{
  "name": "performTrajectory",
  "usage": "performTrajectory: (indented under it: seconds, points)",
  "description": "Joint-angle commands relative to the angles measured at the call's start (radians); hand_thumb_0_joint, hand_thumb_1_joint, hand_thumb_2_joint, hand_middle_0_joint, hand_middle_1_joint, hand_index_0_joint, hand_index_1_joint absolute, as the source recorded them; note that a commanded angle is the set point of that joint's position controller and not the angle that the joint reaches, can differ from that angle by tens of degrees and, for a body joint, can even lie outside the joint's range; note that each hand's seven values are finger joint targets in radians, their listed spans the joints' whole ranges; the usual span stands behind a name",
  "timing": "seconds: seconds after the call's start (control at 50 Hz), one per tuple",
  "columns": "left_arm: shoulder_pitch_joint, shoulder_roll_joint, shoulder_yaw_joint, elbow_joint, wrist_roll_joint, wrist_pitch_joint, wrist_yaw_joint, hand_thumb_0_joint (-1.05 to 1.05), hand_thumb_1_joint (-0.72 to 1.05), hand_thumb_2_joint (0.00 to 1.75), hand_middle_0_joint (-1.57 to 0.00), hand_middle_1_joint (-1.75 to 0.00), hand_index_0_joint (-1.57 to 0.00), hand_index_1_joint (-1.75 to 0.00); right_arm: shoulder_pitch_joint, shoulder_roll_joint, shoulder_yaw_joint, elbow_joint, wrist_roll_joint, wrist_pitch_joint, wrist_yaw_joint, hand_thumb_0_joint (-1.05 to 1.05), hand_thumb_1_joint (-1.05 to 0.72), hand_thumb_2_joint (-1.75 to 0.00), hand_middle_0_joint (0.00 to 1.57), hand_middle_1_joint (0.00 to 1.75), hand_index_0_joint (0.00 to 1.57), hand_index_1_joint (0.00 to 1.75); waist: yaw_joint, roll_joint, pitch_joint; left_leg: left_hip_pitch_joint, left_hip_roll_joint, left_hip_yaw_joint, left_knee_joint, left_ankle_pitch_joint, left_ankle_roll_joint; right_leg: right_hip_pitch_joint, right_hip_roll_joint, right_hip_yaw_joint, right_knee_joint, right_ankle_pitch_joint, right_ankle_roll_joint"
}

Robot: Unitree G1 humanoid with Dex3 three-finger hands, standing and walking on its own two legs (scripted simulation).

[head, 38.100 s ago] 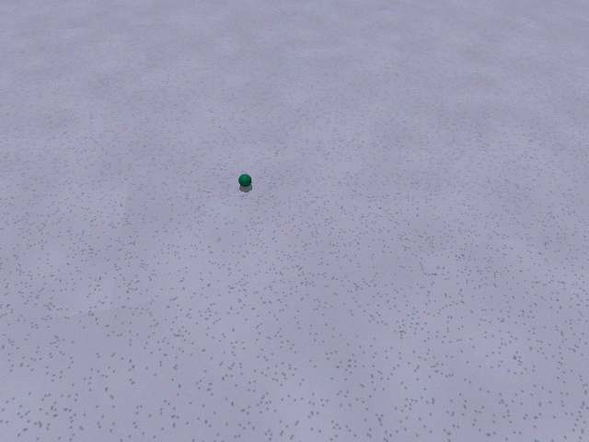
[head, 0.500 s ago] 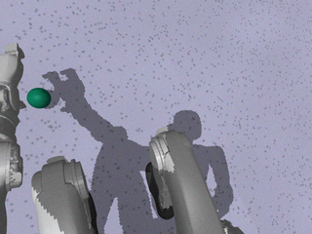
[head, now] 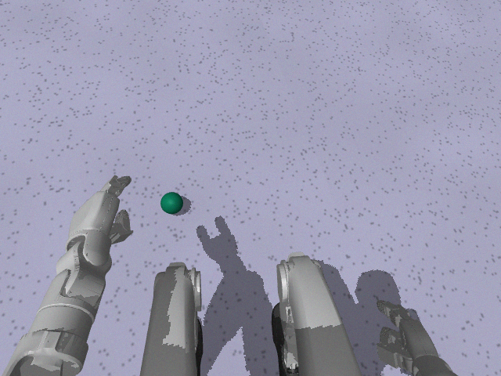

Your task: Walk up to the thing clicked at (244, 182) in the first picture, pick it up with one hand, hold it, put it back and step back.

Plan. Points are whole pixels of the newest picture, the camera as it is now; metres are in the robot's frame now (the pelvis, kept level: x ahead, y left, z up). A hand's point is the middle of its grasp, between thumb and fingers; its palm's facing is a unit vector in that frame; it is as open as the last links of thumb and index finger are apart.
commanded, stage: home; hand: left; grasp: from above
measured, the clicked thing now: (171, 203) +0.54 +0.18 -0.45
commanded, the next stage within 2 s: none
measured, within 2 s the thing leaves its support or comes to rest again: neither
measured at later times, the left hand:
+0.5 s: hand (75, 262) +0.28 +0.18 +0.10, palm faces +0.07 -0.97 -0.24, open 7.4 cm
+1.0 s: hand out of the picture +0.24 +0.19 +0.19, palm faces +0.12 -0.97 -0.19, open 7.4 cm
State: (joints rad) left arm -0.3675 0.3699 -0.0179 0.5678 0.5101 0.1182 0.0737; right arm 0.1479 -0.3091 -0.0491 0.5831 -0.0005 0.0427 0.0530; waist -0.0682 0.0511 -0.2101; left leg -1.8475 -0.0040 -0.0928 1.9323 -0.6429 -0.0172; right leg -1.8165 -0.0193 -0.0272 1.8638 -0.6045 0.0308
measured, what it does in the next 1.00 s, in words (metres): rises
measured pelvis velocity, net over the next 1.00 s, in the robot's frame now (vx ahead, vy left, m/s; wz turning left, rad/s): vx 0.09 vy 0.00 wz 0.06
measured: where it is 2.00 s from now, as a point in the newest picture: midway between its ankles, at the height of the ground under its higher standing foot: (239, 367)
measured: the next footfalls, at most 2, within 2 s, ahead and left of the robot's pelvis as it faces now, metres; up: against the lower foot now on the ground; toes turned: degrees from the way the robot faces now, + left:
none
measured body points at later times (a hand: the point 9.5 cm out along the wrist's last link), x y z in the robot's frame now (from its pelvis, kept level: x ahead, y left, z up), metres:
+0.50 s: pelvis +0.05 +0.00 +0.18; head +0.12 +0.01 +0.63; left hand +0.27 +0.23 +0.12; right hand +0.21 -0.24 +0.09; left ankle +0.08 +0.12 -0.45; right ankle +0.10 -0.14 -0.45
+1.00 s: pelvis +0.09 +0.00 +0.24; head +0.10 +0.01 +0.68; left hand +0.23 +0.24 +0.21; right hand +0.28 -0.23 +0.18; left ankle +0.08 +0.12 -0.45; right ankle +0.10 -0.14 -0.45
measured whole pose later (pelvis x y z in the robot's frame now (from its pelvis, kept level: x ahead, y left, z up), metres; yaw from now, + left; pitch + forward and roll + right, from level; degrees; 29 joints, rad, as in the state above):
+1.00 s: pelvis +0.09 +0.00 +0.24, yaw +4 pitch +10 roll -3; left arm 0.50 0.21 0.04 -0.13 -0.06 0.46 0.01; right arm 0.27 -0.22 0.03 0.51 0.01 -0.23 -0.18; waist -0.03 0.05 -0.18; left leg -0.69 0.02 -0.07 1.01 -0.51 -0.01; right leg -0.65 -0.02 -0.05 0.94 -0.47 0.03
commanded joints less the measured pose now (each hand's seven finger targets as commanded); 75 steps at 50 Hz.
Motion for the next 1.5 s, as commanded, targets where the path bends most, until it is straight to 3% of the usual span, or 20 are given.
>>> performTrajectory:
  seconds: [0.0, 0.1, 0.14, 0.2, 0.22, 0.38, 0.46, 0.54, 0.62, 0.74, 0.84, 0.96, 1.02, 1.38, 1.48]
  points:
    - [-0.153, 0.109, 0.03, -0.295, -0.105, 0.017, 0.063, 0.0, 0.9, 0.9, -0.2, -0.3, -0.2, -0.3, 0.04, -0.123, -0.044, -0.093, 0.021, -0.064, -0.05, 0.0, -0.9, -0.9, 0.2, 0.3, 0.2, 0.3, -0.036, 0.105, -0.495, 0.518, -0.005, 0.005, -0.441, -0.118, 0.029, 0.385, 0.031, -0.027, -0.34, -0.024, -0.06]
    - [-0.013, 0.062, 0.016, -0.372, -0.256, 0.088, 0.072, 0.0, 0.9, 0.9, -0.2, -0.3, -0.2, -0.3, -0.009, -0.103, -0.022, -0.092, 0.034, -0.114, -0.098, 0.0, -0.9, -0.9, 0.2, 0.3, 0.2, 0.3, -0.053, 0.063, -0.39, 0.617, -0.003, 0.002, -0.541, -0.104, 0.032, 0.481, 0.03, -0.017, -0.47, -0.019, -0.053]
    - [0.078, 0.058, 0.031, -0.38, -0.319, 0.11, 0.07, 0.0, 0.9, 0.9, -0.2, -0.3, -0.2, -0.3, -0.02, -0.09, -0.009, -0.102, 0.036, -0.132, -0.112, 0.0, -0.9, -0.9, 0.2, 0.3, 0.2, 0.3, -0.05, 0.021, -0.329, 0.623, -0.006, 0.008, -0.584, -0.111, 0.039, 0.55, 0.028, -0.004, -0.535, -0.039, -0.049]
    - [0.138, 0.055, 0.053, -0.481, -0.401, 0.13, 0.062, 0.0, 0.9, 0.9, -0.2, -0.3, -0.2, -0.3, -0.03, -0.071, 0.003, -0.127, 0.038, -0.157, -0.131, 0.0, -0.9, -0.9, 0.2, 0.3, 0.2, 0.3, -0.038, 0.032, -0.337, 0.699, -0.007, 0.026, -0.641, -0.067, 0.04, 0.666, 0.026, 0.017, -0.621, -0.03, -0.047]
    - [0.176, 0.044, 0.054, -0.48, -0.417, 0.137, 0.061, 0.0, 0.9, 0.9, -0.2, -0.3, -0.2, -0.3, -0.026, -0.065, 0.009, -0.124, 0.038, -0.164, -0.137, 0.0, -0.9, -0.9, 0.2, 0.3, 0.2, 0.3, -0.045, 0.014, -0.308, 0.715, -0.005, 0.025, -0.663, -0.051, 0.043, 0.69, 0.027, 0.013, -0.642, -0.01, -0.045]
    - [0.441, -0.015, 0.111, -0.597, -0.523, 0.216, 0.049, 0.0, 0.9, 0.9, -0.2, -0.3, -0.2, -0.3, 0.031, -0.035, 0.041, -0.158, 0.047, -0.198, -0.193, 0.0, -0.9, -0.9, 0.2, 0.3, 0.2, 0.3, -0.006, 0.032, -0.247, 0.966, 0.007, 0.007, -0.854, 0.126, 0.031, 0.904, 0.028, -0.008, -0.799, 0.148, -0.044]
    - [0.571, -0.046, 0.116, -0.68, -0.56, 0.25, 0.035, 0.0, 0.9, 0.9, -0.2, -0.3, -0.2, -0.3, 0.061, -0.025, 0.048, -0.174, 0.044, -0.218, -0.214, 0.0, -0.9, -0.9, 0.2, 0.3, 0.2, 0.3, 0.006, 0.036, -0.192, 1.063, 0.01, 0.004, -0.942, 0.217, 0.024, 1.006, 0.03, -0.021, -0.877, 0.222, -0.041]
    - [0.687, -0.062, 0.113, -0.776, -0.581, 0.275, 0.019, 0.0, 0.9, 0.9, -0.2, -0.3, -0.2, -0.3, 0.096, -0.021, 0.045, -0.2, 0.038, -0.237, -0.23, 0.0, -0.9, -0.9, 0.2, 0.3, 0.2, 0.3, 0.004, 0.023, -0.172, 1.155, 0.006, 0.03, -0.991, 0.348, 0.023, 1.122, 0.037, -0.03, -0.959, 0.327, -0.038]
    - [0.801, -0.058, 0.111, -0.861, -0.578, 0.289, 0.005, 0.0, 0.9, 0.9, -0.2, -0.3, -0.2, -0.3, 0.109, -0.016, 0.042, -0.215, 0.032, -0.259, -0.244, 0.0, -0.9, -0.9, 0.2, 0.3, 0.2, 0.3, 0.01, 0.005, -0.139, 1.214, 0.001, 0.044, -1.022, 0.437, 0.027, 1.194, 0.041, -0.034, -1.015, 0.402, -0.036]
    - [0.869, -0.067, 0.105, -0.884, -0.573, 0.295, -0.029, 0.0, 0.9, 0.9, -0.2, -0.3, -0.2, -0.3, 0.104, -0.025, 0.031, -0.217, 0.019, -0.289, -0.249, 0.0, -0.9, -0.9, 0.2, 0.3, 0.2, 0.3, 0.011, -0.002, -0.045, 1.25, 0.012, 0.029, -1.088, 0.438, 0.021, 1.195, 0.048, -0.057, -1.047, 0.375, -0.038]
    - [0.832, -0.062, 0.102, -0.878, -0.57, 0.296, -0.047, 0.0, 0.9, 0.9, -0.2, -0.3, -0.2, -0.3, 0.091, -0.029, 0.031, -0.217, 0.013, -0.316, -0.25, 0.0, -0.9, -0.9, 0.2, 0.3, 0.2, 0.3, 0.003, -0.032, 0.007, 1.237, 0.001, 0.047, -1.091, 0.365, 0.031, 1.191, 0.041, -0.053, -1.077, 0.323, -0.028]
    - [0.839, -0.046, 0.117, -0.888, -0.556, 0.289, -0.052, 0.0, 0.9, 0.9, -0.2, -0.3, -0.2, -0.3, 0.086, -0.036, 0.023, -0.211, 0.005, -0.334, -0.244, 0.0, -0.9, -0.9, 0.2, 0.3, 0.2, 0.3, 0.019, -0.004, -0.043, 1.264, -0.001, 0.048, -1.075, 0.45, 0.024, 1.228, 0.037, -0.051, -1.055, 0.398, -0.028]
    - [0.832, -0.044, 0.117, -0.883, -0.551, 0.285, -0.049, 0.0, 0.9, 0.9, -0.2, -0.3, -0.2, -0.3, 0.078, -0.036, 0.026, -0.21, 0.005, -0.334, -0.243, 0.0, -0.9, -0.9, 0.2, 0.3, 0.2, 0.3, 0.025, -0.005, -0.025, 1.259, -0.003, 0.049, -1.084, 0.409, 0.026, 1.229, 0.036, -0.048, -1.065, 0.365, -0.027]
    - [0.847, -0.05, 0.11, -0.894, -0.558, 0.287, -0.045, 0.0, 0.9, 0.9, -0.2, -0.3, -0.2, -0.3, 0.077, -0.038, 0.026, -0.207, 0.005, -0.337, -0.245, 0.0, -0.9, -0.9, 0.2, 0.3, 0.2, 0.3, 0.032, 0.008, -0.038, 1.258, 0.01, 0.038, -1.098, 0.38, 0.019, 1.213, 0.042, -0.054, -1.054, 0.323, -0.031]
    - [0.838, -0.045, 0.113, -0.889, -0.558, 0.285, -0.048, 0.0, 0.9, 0.9, -0.2, -0.3, -0.2, -0.3, 0.073, -0.038, 0.026, -0.203, 0.004, -0.343, -0.246, 0.0, -0.9, -0.9, 0.2, 0.3, 0.2, 0.3, 0.032, 0.009, -0.017, 1.24, 0.012, 0.032, -1.112, 0.324, 0.019, 1.198, 0.043, -0.053, -1.059, 0.282, -0.028]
